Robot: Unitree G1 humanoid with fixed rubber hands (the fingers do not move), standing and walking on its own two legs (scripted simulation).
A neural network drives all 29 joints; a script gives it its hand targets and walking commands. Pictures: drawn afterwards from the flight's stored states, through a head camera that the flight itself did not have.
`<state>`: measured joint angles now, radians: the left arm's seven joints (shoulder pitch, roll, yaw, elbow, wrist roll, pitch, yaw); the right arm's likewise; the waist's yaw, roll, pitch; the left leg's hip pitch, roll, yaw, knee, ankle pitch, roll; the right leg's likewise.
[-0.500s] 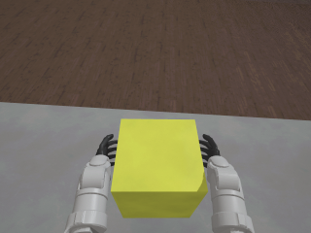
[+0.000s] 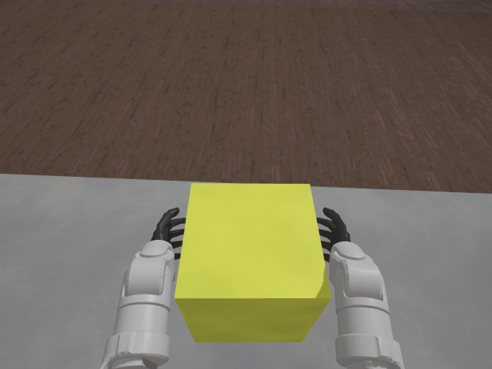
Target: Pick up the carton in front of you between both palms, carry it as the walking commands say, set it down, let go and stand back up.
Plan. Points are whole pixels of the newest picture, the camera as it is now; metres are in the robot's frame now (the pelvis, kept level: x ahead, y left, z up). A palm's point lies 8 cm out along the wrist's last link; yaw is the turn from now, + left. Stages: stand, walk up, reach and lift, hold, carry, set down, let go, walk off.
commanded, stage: hold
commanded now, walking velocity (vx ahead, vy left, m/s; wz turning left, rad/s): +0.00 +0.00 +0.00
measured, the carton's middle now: (249, 267) +0.29 -0.01 -0.01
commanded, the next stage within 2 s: carry in 0.44 s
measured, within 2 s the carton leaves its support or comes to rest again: neither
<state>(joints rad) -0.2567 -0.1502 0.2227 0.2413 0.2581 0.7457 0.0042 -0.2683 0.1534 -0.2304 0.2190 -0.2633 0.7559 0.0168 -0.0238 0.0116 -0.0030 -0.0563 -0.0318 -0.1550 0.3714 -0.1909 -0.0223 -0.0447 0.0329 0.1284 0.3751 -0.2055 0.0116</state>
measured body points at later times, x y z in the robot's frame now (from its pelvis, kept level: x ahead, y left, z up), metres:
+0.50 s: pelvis +0.00 +0.01 +0.00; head -0.04 +0.01 +0.45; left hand +0.30 +0.16 +0.04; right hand +0.30 -0.15 +0.05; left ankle +0.02 +0.14 -0.74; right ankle +0.01 -0.13 -0.74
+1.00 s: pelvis +0.17 -0.01 -0.01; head +0.14 -0.02 +0.44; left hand +0.45 +0.12 +0.07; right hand +0.43 -0.18 +0.07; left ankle +0.06 +0.11 -0.74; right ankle +0.13 -0.10 -0.72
